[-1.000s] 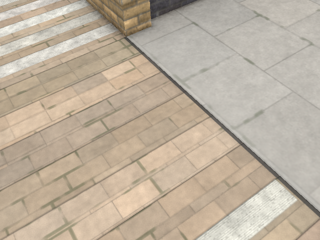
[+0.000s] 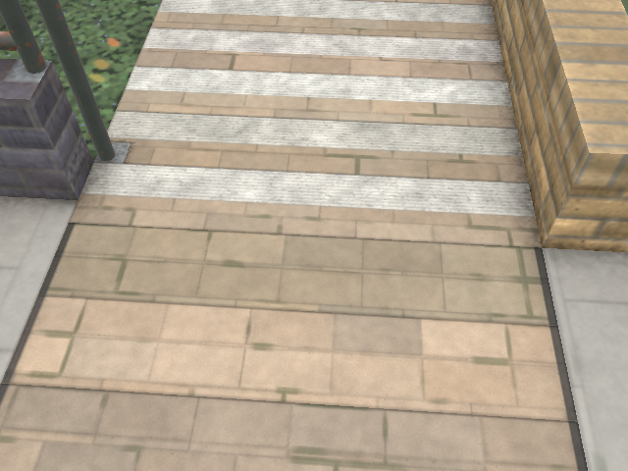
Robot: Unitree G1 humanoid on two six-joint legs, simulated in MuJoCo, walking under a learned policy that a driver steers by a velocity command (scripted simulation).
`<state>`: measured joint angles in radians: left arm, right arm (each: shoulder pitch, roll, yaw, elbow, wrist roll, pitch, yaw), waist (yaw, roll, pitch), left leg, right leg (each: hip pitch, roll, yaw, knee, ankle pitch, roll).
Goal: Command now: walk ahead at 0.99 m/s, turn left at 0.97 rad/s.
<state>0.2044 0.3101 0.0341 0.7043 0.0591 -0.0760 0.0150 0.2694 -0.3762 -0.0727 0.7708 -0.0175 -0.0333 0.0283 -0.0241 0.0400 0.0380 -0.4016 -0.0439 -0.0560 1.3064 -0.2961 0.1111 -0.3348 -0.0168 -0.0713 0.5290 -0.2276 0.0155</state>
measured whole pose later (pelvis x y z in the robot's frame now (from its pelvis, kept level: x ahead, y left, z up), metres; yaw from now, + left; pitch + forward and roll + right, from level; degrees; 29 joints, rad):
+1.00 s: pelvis +0.72 +0.15 +0.00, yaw +7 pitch +2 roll +1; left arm 0.24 0.32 0.06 0.63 -0.02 0.00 0.02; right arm 0.02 -0.26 -0.01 0.60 -0.02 -0.02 -0.04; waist 0.05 -0.01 0.07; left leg -0.65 -0.03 -0.25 0.97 -0.30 -0.08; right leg -0.42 0.21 0.19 0.45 -0.03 -0.11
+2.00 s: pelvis +0.85 +0.16 +0.01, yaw -33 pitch +1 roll +0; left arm 0.11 0.24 0.03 0.65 0.02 0.01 0.01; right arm 0.19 -0.29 -0.04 0.76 0.01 0.03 -0.01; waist -0.02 0.02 0.02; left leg -0.40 0.06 0.01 0.76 -0.35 -0.07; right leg -0.29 0.02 -0.02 0.51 -0.24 -0.04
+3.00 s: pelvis +1.09 +0.14 +0.00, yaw +9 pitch +2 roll +0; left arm 0.11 0.33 0.04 0.72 0.00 0.01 0.02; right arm 0.12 -0.29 -0.04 0.59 -0.01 -0.01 0.03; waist 0.00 -0.01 0.12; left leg -0.42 -0.06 0.02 0.51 -0.12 0.08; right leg -0.51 -0.06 0.03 1.13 -0.49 0.05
